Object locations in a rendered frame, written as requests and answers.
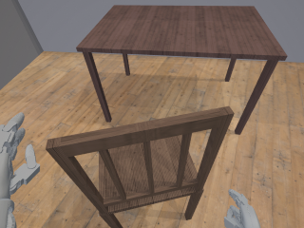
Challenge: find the table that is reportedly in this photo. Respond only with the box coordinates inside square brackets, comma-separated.
[76, 5, 288, 135]

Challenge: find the right robot hand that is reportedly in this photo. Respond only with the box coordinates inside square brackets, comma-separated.
[224, 189, 261, 228]

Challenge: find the left robot forearm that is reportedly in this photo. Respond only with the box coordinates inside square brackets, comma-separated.
[0, 199, 17, 228]

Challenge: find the chair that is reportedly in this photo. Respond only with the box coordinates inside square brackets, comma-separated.
[46, 106, 235, 228]

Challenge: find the left robot hand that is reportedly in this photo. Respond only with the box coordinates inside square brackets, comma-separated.
[0, 112, 40, 199]

